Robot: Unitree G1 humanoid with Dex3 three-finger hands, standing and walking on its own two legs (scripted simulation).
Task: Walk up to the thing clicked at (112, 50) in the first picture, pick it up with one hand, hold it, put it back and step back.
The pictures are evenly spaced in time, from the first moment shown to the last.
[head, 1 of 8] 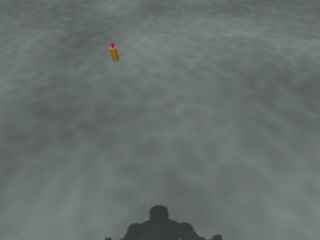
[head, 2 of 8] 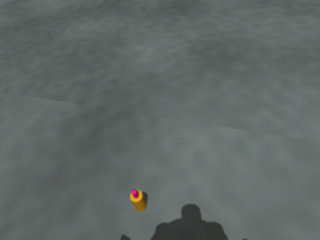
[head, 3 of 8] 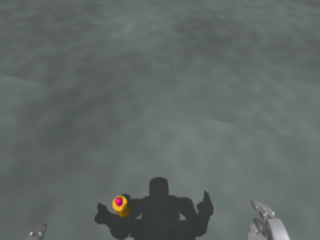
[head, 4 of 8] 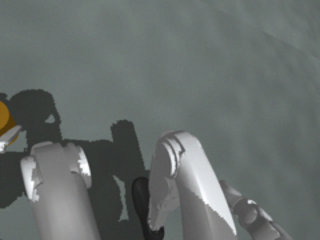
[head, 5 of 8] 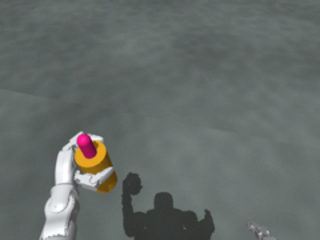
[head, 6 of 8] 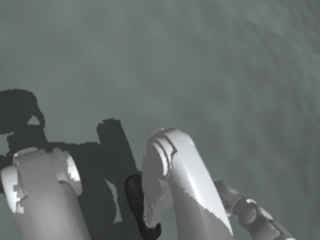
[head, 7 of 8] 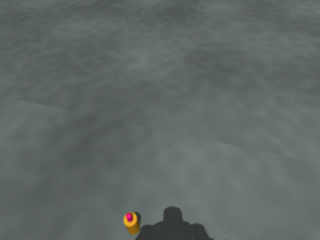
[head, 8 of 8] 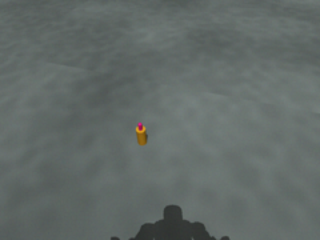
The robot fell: no
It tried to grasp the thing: yes
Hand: left
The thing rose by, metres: 0.66
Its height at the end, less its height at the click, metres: +0.00
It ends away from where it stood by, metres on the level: 0.00
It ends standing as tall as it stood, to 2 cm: yes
